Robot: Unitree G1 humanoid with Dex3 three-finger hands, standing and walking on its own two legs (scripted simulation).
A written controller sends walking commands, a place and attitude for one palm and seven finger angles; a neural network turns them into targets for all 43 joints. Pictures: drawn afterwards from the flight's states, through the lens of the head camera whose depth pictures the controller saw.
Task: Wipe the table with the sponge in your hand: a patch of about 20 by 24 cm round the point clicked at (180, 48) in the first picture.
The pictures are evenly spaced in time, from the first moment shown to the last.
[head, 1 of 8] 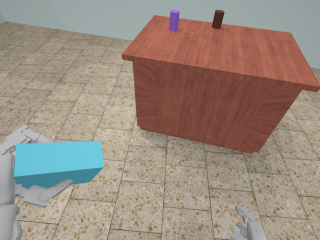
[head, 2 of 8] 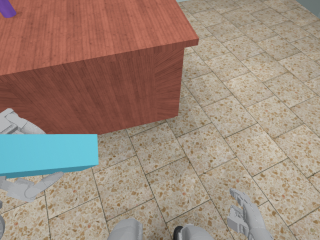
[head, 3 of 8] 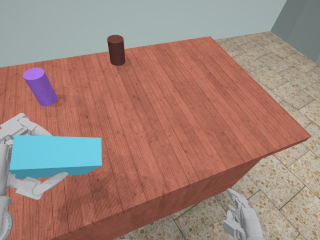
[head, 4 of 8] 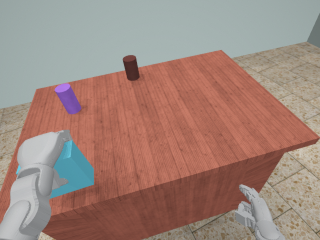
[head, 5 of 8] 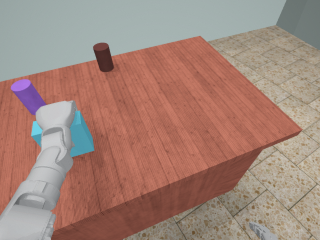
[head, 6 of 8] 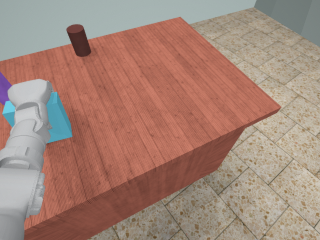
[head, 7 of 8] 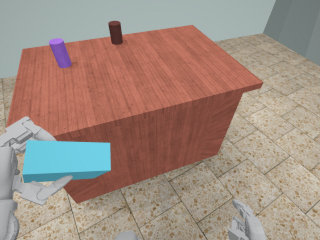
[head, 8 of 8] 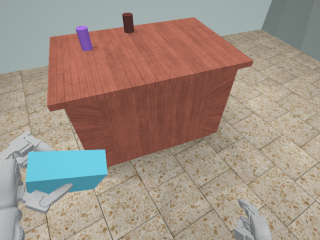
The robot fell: no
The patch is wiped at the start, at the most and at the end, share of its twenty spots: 0.00 1.00 1.00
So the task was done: yes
